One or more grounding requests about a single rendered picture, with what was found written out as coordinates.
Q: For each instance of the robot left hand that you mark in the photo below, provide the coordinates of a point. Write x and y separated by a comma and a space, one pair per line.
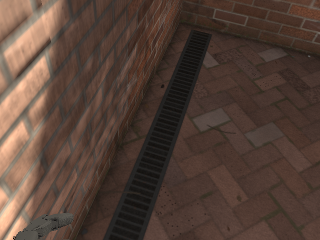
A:
43, 225

